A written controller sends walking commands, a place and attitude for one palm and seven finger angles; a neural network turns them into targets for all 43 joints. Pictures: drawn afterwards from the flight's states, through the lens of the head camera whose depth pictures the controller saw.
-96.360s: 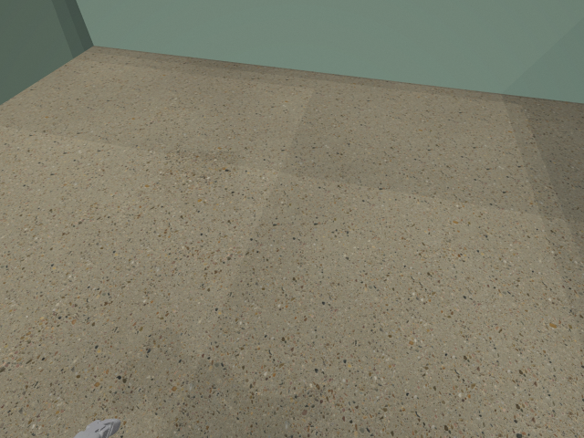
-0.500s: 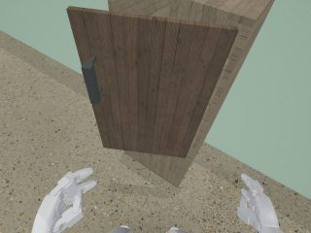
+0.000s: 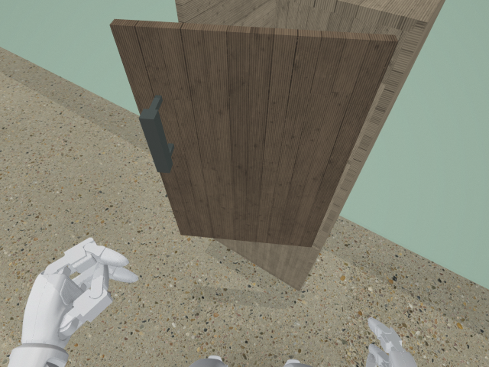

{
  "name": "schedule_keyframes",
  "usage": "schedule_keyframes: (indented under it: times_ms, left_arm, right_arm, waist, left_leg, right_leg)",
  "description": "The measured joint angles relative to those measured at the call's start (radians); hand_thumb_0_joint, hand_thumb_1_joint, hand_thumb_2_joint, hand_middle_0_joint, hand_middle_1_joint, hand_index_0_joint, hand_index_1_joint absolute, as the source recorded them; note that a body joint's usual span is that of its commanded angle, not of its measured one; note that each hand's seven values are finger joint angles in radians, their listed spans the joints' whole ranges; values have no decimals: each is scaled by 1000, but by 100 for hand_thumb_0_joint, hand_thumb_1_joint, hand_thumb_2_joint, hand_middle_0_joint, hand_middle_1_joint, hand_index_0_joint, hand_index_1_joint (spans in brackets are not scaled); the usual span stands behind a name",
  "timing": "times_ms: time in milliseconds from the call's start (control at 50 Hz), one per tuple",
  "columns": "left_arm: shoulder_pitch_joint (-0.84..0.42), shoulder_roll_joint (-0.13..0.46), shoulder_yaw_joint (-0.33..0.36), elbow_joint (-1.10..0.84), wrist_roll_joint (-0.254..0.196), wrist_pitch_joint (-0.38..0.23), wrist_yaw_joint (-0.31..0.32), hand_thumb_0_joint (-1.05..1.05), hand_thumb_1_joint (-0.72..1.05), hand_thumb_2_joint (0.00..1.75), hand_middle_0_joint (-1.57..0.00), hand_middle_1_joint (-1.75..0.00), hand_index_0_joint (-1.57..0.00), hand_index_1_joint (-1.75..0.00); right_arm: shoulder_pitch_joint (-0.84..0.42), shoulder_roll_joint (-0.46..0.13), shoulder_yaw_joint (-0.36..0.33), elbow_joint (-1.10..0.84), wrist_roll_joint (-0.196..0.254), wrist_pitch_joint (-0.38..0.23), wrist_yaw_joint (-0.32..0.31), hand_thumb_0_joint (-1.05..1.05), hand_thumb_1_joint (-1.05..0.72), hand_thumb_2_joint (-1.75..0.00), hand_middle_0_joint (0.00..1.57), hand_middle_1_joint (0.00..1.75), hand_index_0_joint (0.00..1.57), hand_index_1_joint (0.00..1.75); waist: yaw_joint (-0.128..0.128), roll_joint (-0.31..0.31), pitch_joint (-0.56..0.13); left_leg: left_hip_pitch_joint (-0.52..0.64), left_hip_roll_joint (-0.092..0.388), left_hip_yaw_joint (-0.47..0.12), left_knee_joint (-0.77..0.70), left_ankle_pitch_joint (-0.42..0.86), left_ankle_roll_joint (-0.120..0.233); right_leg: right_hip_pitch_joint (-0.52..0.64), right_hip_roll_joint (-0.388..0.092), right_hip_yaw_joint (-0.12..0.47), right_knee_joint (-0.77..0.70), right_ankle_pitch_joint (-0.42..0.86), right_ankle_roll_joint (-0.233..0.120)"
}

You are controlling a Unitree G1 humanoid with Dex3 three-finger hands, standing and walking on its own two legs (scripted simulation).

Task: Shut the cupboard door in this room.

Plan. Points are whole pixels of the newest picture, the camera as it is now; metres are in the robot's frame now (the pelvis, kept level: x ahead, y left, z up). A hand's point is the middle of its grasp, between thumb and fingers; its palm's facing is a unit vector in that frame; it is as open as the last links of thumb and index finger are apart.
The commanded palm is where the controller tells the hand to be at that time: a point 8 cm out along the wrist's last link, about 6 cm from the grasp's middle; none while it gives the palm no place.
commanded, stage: raise the hand and make a fist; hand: left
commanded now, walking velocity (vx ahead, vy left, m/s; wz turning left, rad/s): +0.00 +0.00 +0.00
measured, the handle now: (161, 135) +0.46 +0.18 +0.12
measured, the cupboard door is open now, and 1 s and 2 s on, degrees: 27 27 27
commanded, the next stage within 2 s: bring the fist close to the handle in 1.00 s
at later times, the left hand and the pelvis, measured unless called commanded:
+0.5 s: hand (94, 281) +0.22 +0.21 +0.09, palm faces -0.06 -1.00 -0.05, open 3.1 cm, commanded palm +0.19 +0.27 +0.11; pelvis +0.00 +0.03 +0.02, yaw +1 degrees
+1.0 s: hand (90, 267) +0.22 +0.21 +0.13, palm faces +0.02 -1.00 -0.06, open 3.1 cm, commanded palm +0.19 +0.25 +0.12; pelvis +0.00 +0.01 +0.03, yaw +1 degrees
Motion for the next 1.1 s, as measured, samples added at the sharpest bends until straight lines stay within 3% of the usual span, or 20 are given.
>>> schedule_keyframes:
  times_ms: [60, 140, 200, 320, 500, 660, 820, 980, 1100]
  left_arm:
    - [-6, -1, -31, 5, 5, -33, -30, 1, 90, 90, -92, -109, -92, -109]
    - [-27, 10, -97, 21, 29, 16, -73, 1, 90, 90, -99, -117, -99, -117]
    - [-33, 32, -104, -7, 42, 46, -50, 2, 90, 90, -105, -123, -105, -123]
    - [-63, 29, -51, -67, 29, 55, 20, 2, 90, 90, -116, -135, -116, -135]
    - [-119, 44, -84, -12, 56, 201, -31, 1, 90, 90, -127, -147, -127, -147]
    - [-186, 54, -5, -15, 19, 171, -23, 2, 90, 90, -129, -149, -129, -150]
    - [-161, 43, -44, 33, 31, 253, -66, 1, 90, 90, -129, -150, -130, -150]
    - [-161, 38, -12, 0, 22, 148, -16, 2, 90, 90, -130, -150, -130, -150]
    - [-157, 35, -45, 32, 30, 192, -56, 1, 90, 90, -130, -150, -130, -150]
  right_arm:
    - [-9, -37, -6, 5, 1, -10, 2, 2, -90, -90, 20, 30, 20, 30]
    - [-40, -58, -11, -7, 9, -22, -8, 2, -90, -90, 20, 30, 20, 30]
    - [-58, -46, -9, -25, 9, -26, -15, 2, -90, -90, 20, 30, 20, 30]
    - [-75, -24, 15, -56, 10, -20, -2, 2, -90, -90, 20, 30, 20, 30]
    - [-74, -13, 58, -54, 14, -3, -3, 2, -90, -90, 20, 30, 21, 30]
    - [-49, -24, 60, -2, 16, -17, -6, 2, -90, -90, 20, 30, 21, 30]
    - [-45, -44, 38, 0, 18, -18, -9, 2, -90, -90, 20, 30, 21, 30]
    - [-51, -46, 32, 9, 13, -36, -7, 2, -90, -90, 20, 30, 20, 30]
    - [-64, -48, 36, 7, 19, -33, -8, 2, -90, -90, 20, 30, 20, 30]
  waist:
    - [3, 9, 6]
    - [4, 9, 17]
    - [5, -2, 15]
    - [15, 5, 4]
    - [28, 13, 21]
    - [29, 9, 37]
    - [11, 11, 41]
    - [19, 2, 51]
    - [17, 21, 47]
  left_leg:
    - [-16, -8, -8, 20, -6, 11]
    - [-16, -13, -5, 25, -7, 23]
    - [9, -13, 1, 9, -4, 26]
    - [74, -18, -3, -35, 7, 30]
    - [146, -28, -1, -104, 38, 34]
    - [200, -25, -12, -150, 59, 28]
    - [220, -22, -1, -186, 77, 25]
    - [220, -15, -15, -175, 76, 10]
    - [214, -12, -20, -175, 78, 3]
  right_leg:
    - [-7, -8, -9, 9, -5, 10]
    - [-3, -13, -7, 7, -2, 21]
    - [21, -12, 1, -10, 4, 26]
    - [92, -16, 1, -64, 19, 37]
    - [163, -24, 7, -129, 48, 45]
    - [222, -19, -1, -181, 69, 38]
    - [230, -17, 11, -199, 82, 31]
    - [232, -9, -4, -188, 76, 14]
    - [225, -6, -9, -185, 76, 6]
